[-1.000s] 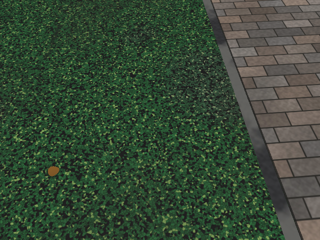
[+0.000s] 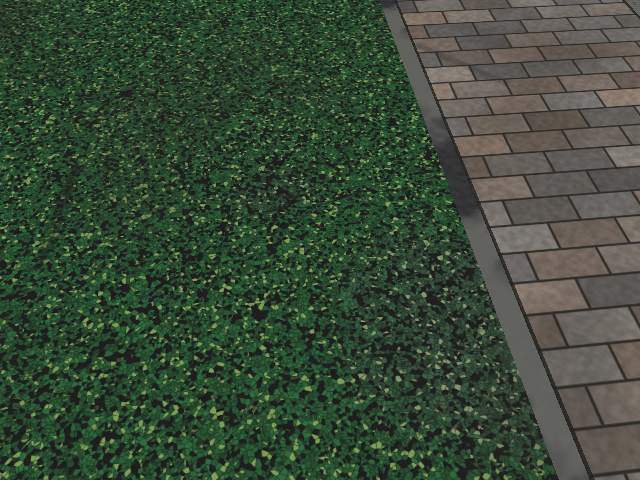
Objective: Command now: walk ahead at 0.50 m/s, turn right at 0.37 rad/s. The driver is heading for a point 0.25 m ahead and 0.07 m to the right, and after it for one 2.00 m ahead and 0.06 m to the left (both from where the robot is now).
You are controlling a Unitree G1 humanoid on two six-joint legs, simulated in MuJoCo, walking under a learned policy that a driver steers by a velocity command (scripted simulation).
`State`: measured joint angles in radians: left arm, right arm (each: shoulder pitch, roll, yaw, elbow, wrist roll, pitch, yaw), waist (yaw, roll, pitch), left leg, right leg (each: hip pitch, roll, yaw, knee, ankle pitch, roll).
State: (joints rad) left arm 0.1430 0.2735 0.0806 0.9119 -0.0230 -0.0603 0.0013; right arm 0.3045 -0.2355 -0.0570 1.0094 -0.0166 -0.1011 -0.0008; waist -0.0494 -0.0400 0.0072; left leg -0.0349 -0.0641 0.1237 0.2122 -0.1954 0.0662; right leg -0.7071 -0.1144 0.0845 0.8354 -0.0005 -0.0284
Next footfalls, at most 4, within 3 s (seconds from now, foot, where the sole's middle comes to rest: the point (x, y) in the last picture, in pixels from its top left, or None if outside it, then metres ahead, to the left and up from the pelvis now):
0.22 right None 0.30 -0.14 -0.78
0.76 left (301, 417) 0.65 0.03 -0.78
1.24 right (366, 302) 0.95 -0.14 -0.78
1.76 left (249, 239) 1.17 0.16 -0.78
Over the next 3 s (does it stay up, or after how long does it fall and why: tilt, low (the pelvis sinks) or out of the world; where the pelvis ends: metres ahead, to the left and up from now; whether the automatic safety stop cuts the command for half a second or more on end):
stays up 1.73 0.07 -0.01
